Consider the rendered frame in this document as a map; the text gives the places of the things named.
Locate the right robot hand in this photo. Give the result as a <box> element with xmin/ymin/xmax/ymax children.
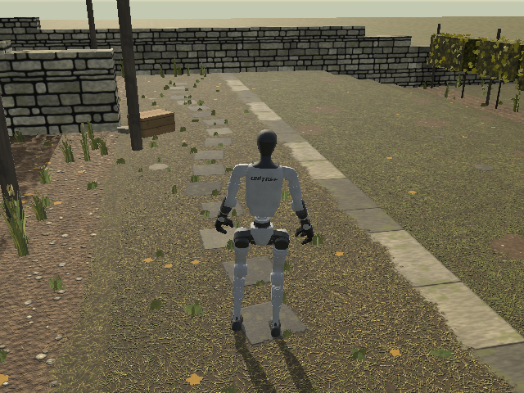
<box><xmin>295</xmin><ymin>225</ymin><xmax>314</xmax><ymax>245</ymax></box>

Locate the robot right upper arm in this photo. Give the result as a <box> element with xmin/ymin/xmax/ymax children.
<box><xmin>282</xmin><ymin>166</ymin><xmax>304</xmax><ymax>211</ymax></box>

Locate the robot left upper arm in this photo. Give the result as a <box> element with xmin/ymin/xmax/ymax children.
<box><xmin>224</xmin><ymin>164</ymin><xmax>248</xmax><ymax>208</ymax></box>

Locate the left robot hand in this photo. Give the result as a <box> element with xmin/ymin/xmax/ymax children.
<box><xmin>215</xmin><ymin>219</ymin><xmax>233</xmax><ymax>234</ymax></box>

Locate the robot right forearm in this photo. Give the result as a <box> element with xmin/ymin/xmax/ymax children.
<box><xmin>296</xmin><ymin>199</ymin><xmax>311</xmax><ymax>230</ymax></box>

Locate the left robot shin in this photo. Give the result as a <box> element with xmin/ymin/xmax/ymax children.
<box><xmin>233</xmin><ymin>264</ymin><xmax>245</xmax><ymax>320</ymax></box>

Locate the left robot foot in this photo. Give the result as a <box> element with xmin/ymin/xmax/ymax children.
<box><xmin>231</xmin><ymin>313</ymin><xmax>243</xmax><ymax>332</ymax></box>

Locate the robot left forearm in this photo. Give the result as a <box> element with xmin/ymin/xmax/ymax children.
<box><xmin>217</xmin><ymin>195</ymin><xmax>232</xmax><ymax>222</ymax></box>

